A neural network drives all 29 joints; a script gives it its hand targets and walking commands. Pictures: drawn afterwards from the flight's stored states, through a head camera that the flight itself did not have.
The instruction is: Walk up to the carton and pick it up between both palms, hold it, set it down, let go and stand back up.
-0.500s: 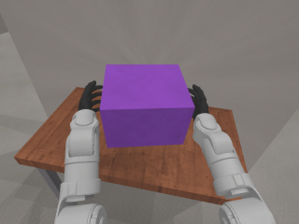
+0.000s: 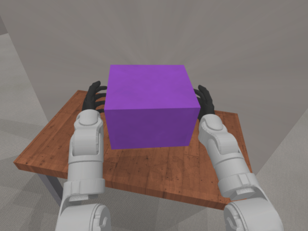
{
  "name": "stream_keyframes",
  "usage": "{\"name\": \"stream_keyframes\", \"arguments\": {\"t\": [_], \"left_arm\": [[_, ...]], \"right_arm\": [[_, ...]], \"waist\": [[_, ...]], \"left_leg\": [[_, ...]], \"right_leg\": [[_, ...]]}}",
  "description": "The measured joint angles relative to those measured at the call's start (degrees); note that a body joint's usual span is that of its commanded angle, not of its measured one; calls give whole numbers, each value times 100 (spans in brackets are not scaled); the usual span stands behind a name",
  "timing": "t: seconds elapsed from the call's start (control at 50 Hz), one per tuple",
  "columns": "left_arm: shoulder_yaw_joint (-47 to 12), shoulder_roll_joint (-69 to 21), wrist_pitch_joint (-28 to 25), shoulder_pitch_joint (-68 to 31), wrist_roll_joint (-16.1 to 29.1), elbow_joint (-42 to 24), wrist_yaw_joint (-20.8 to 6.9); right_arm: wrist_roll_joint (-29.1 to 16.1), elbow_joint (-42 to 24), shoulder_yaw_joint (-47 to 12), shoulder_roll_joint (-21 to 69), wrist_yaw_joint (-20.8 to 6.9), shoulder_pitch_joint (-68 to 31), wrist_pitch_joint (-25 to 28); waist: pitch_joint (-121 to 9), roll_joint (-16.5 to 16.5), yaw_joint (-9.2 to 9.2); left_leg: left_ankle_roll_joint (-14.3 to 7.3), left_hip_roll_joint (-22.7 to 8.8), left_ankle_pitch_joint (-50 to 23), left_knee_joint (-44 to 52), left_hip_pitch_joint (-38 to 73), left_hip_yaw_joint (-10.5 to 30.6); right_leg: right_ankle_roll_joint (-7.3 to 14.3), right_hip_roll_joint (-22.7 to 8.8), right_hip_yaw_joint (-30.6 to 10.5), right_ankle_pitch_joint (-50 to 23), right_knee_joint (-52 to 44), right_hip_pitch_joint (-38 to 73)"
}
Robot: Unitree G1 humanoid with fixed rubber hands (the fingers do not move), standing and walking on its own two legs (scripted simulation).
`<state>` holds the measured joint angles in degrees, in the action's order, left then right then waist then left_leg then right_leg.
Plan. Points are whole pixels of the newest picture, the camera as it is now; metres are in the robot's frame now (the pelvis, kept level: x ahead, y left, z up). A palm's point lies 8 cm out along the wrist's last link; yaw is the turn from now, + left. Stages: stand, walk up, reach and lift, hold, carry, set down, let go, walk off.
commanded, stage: hold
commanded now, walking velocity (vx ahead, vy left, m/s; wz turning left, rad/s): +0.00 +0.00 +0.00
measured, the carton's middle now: (149, 105) +0.40 +0.01 +0.17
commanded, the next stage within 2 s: none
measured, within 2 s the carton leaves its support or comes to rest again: neither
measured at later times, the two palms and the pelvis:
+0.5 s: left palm (91, 113) +0.36 +0.16 +0.17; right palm (205, 116) +0.36 -0.14 +0.16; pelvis +0.01 +0.00 +0.00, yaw +0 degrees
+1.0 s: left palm (90, 112) +0.36 +0.16 +0.17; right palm (205, 115) +0.36 -0.14 +0.16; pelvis +0.00 +0.00 +0.00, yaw +0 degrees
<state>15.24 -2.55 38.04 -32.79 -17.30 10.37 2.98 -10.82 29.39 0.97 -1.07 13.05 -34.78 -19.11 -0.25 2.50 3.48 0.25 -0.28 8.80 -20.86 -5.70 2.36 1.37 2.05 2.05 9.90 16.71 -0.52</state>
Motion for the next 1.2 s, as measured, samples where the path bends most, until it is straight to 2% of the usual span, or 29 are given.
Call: {"name": "stream_keyframes", "arguments": {"t": [0.44,0.98,1.2], "left_arm": [[-119,-43,125,264,12,-414,5],[-23,-8,95,80,-4,-166,-34],[49,1,36,28,22,-108,-57]], "right_arm": [[-139,-364,-195,-76,62,244,-67],[-1,-190,-41,11,39,92,-89],[18,-166,-71,4,70,29,-77]], "waist": [[74,-25,38],[42,-10,-15],[22,28,85]], "left_leg": [[-4,3,90,-72,54,29],[11,-8,8,-4,31,12],[-5,26,21,-9,120,61]], "right_leg": [[-7,1,33,42,-35,113],[16,8,28,9,3,33],[-4,-21,80,34,-5,146]]}}
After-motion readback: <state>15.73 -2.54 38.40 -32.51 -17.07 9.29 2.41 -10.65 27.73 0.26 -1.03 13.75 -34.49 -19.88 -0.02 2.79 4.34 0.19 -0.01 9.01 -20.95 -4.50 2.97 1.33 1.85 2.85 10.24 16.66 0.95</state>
